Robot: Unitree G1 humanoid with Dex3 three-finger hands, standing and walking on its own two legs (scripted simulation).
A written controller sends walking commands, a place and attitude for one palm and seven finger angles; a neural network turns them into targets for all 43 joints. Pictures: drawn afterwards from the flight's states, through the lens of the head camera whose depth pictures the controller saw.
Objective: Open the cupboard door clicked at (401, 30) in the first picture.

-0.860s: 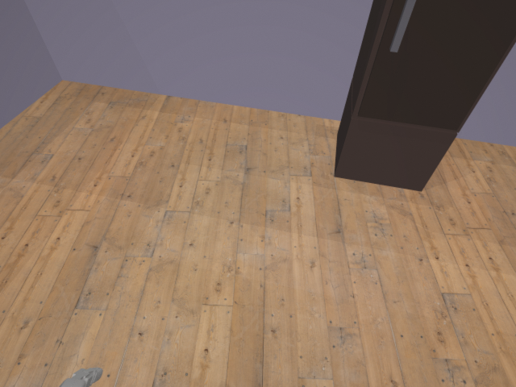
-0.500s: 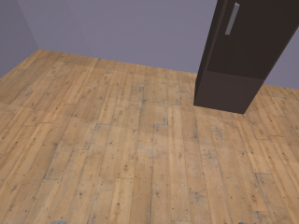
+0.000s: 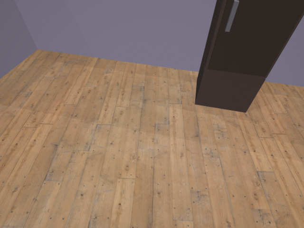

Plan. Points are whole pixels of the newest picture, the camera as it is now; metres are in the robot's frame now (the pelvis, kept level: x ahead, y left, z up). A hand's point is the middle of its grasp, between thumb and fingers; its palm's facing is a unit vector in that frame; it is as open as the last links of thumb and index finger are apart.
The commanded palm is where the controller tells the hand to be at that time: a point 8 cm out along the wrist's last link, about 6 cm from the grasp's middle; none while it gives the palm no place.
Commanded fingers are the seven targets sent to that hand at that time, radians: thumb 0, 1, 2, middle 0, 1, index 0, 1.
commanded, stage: look at it before walking up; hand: left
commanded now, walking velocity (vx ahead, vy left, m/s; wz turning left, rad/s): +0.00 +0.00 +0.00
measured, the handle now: (231, 15) +1.27 -0.42 +0.06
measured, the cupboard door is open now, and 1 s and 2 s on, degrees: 0 0 0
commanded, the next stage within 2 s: walk to a spot facing it in 0.58 s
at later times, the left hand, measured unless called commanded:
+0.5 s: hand out of the picture +0.08 +0.24 -0.15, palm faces -0.03 -0.94 -0.33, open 7.4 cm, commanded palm none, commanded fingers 0.00 0.90 0.90 -0.20 -0.30 -0.20 -0.30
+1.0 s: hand out of the picture +0.07 +0.20 -0.18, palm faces -0.13 -0.95 -0.28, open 7.4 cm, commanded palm none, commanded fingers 0.00 0.90 0.90 -0.20 -0.30 -0.20 -0.30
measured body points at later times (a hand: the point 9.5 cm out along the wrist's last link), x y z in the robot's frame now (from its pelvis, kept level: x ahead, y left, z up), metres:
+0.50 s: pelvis +0.00 +0.00 +0.00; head +0.01 +0.00 +0.45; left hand +0.08 +0.29 -0.13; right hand +0.09 -0.30 -0.13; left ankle +0.00 +0.12 -0.74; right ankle +0.00 -0.12 -0.74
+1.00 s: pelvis -0.01 -0.01 -0.02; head +0.02 -0.02 +0.43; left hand +0.07 +0.25 -0.16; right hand +0.05 -0.28 -0.16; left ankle +0.00 +0.12 -0.74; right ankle -0.01 -0.11 -0.73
